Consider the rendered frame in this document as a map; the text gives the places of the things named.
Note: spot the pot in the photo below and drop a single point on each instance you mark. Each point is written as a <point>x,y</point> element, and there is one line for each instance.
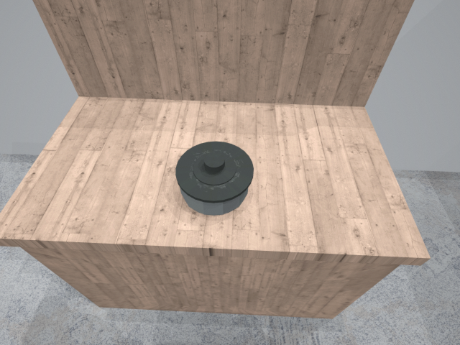
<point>214,208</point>

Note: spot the table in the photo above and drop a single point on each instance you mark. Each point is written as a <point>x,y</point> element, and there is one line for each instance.
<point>287,81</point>

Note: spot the lid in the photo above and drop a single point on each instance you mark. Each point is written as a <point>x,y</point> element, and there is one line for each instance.
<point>214,187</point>

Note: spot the knob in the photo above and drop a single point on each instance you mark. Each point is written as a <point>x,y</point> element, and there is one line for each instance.
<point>214,162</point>

